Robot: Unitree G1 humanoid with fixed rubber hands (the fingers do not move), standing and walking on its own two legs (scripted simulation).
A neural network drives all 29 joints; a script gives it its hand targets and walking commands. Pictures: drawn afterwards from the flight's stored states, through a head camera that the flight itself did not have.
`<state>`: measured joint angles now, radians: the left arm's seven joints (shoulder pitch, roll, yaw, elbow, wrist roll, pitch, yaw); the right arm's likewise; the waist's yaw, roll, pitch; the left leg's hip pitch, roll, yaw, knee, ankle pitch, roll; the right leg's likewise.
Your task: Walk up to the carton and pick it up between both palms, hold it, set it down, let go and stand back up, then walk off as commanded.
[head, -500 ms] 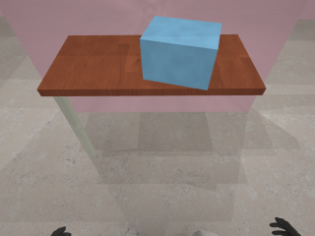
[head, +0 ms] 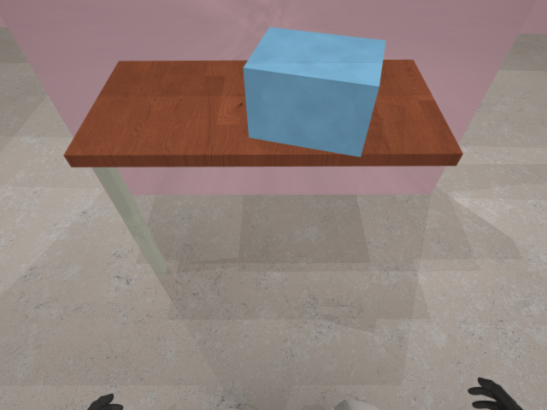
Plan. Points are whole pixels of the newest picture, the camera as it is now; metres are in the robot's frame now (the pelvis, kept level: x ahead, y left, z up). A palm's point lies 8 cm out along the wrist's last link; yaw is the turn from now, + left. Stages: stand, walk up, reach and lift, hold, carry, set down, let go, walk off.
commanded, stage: walk up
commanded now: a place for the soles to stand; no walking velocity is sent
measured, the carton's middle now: (314, 91) +0.80 -0.09 +0.02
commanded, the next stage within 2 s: none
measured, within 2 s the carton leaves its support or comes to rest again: neither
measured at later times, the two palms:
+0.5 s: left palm out of the picture +0.10 +0.31 -0.10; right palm out of the picture +0.10 -0.31 -0.08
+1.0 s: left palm out of the picture +0.10 +0.31 -0.10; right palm out of the picture +0.10 -0.31 -0.08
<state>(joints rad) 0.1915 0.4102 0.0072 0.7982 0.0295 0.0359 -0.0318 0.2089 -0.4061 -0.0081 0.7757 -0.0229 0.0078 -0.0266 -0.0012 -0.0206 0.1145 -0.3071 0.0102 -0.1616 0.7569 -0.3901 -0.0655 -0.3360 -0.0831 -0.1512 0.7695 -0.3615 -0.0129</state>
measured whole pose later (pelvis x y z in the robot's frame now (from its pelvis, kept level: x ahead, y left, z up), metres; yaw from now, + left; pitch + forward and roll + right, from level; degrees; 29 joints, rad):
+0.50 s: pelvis +0.00 +0.00 +0.00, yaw +0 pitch -4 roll +0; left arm 0.19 0.41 0.01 0.80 0.03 0.04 -0.03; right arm 0.21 -0.41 -0.01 0.78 -0.02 0.01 -0.03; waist 0.00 -0.02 0.11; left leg -0.31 0.01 -0.16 0.76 -0.39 -0.06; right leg -0.33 -0.09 -0.15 0.77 -0.36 -0.01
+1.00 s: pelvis +0.00 +0.01 +0.00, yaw +0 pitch -4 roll +0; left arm 0.19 0.41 0.01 0.80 0.03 0.04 -0.03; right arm 0.21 -0.41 -0.01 0.78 -0.02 0.01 -0.03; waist 0.00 -0.02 0.11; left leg -0.31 0.01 -0.16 0.77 -0.39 -0.06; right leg -0.33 -0.09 -0.15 0.77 -0.36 -0.01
